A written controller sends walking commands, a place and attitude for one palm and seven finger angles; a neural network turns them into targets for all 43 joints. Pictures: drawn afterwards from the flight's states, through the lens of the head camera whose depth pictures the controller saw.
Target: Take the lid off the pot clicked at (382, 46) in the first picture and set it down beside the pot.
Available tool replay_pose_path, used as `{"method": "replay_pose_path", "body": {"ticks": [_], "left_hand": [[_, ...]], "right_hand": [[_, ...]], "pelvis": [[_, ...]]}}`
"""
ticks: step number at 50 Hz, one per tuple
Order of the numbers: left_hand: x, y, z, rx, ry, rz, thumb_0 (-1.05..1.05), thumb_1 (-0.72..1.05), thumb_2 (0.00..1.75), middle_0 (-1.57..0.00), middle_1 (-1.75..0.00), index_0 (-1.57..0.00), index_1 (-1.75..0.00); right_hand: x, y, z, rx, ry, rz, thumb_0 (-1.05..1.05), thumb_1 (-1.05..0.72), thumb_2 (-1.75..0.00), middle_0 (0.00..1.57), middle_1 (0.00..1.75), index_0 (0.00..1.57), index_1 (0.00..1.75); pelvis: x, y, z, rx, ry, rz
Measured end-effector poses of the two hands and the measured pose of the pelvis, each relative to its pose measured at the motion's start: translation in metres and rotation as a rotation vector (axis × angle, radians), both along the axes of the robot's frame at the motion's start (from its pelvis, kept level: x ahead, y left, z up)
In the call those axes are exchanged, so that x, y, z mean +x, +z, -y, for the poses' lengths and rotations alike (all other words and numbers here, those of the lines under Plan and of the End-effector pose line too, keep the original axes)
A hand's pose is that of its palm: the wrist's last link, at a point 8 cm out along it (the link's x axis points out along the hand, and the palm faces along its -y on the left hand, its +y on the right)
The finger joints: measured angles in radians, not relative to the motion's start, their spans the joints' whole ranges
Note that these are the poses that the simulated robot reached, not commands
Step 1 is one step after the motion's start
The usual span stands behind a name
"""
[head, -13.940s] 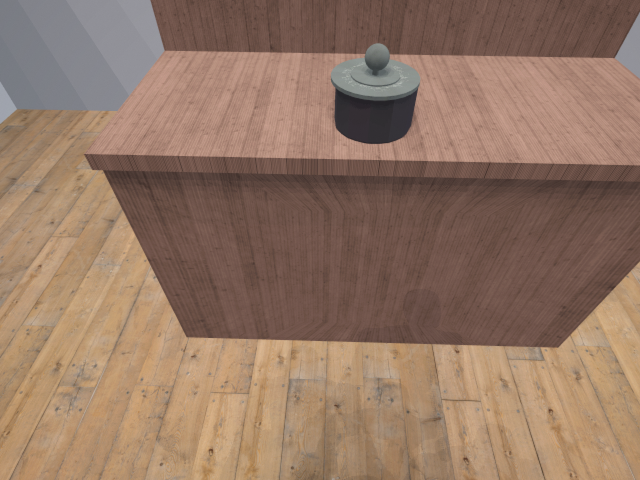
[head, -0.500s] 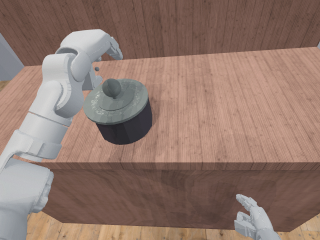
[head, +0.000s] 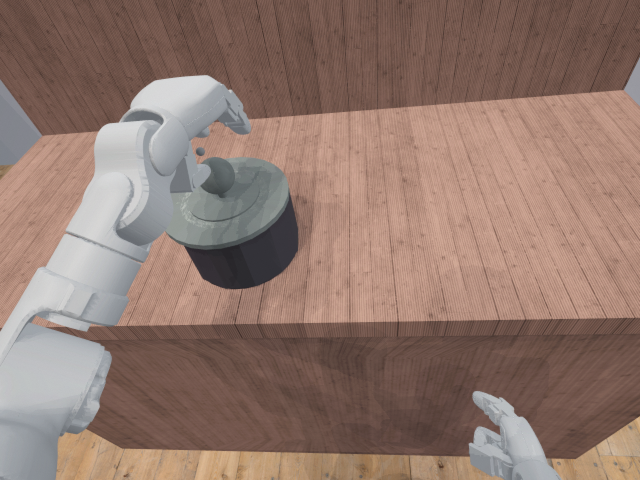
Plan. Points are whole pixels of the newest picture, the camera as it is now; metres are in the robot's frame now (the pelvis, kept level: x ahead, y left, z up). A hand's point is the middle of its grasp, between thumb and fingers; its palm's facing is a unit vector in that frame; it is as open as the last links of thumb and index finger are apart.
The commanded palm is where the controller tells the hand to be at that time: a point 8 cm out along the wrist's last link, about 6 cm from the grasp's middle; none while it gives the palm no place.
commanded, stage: lower the open fingers around the knob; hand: left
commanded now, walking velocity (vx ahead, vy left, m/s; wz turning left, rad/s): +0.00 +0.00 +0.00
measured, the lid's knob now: (216, 175) +0.45 +0.15 +0.17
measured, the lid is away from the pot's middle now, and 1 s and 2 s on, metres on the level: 0.00 0.01 0.01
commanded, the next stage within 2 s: close the fingers and squeeze the knob in 0.90 s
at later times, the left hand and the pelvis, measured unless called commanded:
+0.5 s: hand (200, 177) +0.42 +0.16 +0.20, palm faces -0.17 -0.06 -0.98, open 10.0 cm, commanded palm +0.38 +0.17 +0.26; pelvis +0.01 +0.00 +0.00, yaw +0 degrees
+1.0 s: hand (200, 190) +0.41 +0.16 +0.18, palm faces -0.14 -0.08 -0.99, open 10.3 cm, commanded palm +0.38 +0.17 +0.24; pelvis +0.01 +0.01 +0.00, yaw +0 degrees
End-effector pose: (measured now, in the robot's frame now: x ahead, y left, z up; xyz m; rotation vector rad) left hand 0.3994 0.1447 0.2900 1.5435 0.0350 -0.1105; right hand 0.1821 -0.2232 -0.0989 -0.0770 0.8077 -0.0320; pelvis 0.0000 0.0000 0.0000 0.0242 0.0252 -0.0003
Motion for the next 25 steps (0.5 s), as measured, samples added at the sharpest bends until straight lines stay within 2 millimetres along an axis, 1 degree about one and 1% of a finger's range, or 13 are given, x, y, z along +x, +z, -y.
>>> {"method": "replay_pose_path", "body": {"ticks": [7, 11, 18, 22, 25], "left_hand": [[0.006, -0.013, -0.007, -0.003, 0.029, -0.039, 0.0, -0.39, 1.71, -0.89, -0.09, -0.89, -0.08], [0.007, -0.017, -0.007, -0.007, 0.024, -0.046, 0.0, -0.39, 1.71, -0.89, -0.09, -0.89, -0.08], [0.01, -0.027, -0.009, -0.016, 0.024, -0.067, 0.0, -0.38, 1.71, -0.89, -0.09, -0.89, -0.08], [0.007, -0.03, -0.012, -0.027, 0.019, -0.067, 0.0, -0.38, 1.71, -0.89, -0.09, -0.89, -0.08], [0.006, -0.037, -0.016, -0.036, 0.026, -0.083, 0.0, -0.38, 1.71, -0.89, -0.09, -0.89, -0.08]], "right_hand": [[-0.004, -0.001, 0.006, -0.019, -0.012, -0.016, 0.01, -0.91, -0.9, 0.2, 0.3, 0.2, 0.3], [-0.005, -0.001, 0.008, -0.023, -0.018, -0.015, 0.01, -0.91, -0.9, 0.2, 0.3, 0.2, 0.3], [-0.004, -0.001, 0.008, -0.024, -0.022, -0.021, 0.01, -0.91, -0.9, 0.2, 0.3, 0.2, 0.3], [-0.002, 0.0, 0.007, -0.018, -0.02, -0.016, 0.01, -0.91, -0.9, 0.2, 0.3, 0.2, 0.3], [0.0, 0.0, 0.005, -0.016, -0.015, -0.017, 0.01, -0.91, -0.9, 0.2, 0.3, 0.2, 0.3]], "pelvis": [[0.001, 0.0, 0.001, -0.001, 0.003, 0.001], [0.003, 0.0, 0.001, -0.003, 0.004, 0.0], [0.006, 0.001, 0.0, -0.004, 0.002, -0.001], [0.008, 0.001, -0.001, -0.006, 0.001, -0.002], [0.008, 0.001, -0.001, -0.007, 0.001, -0.002]]}}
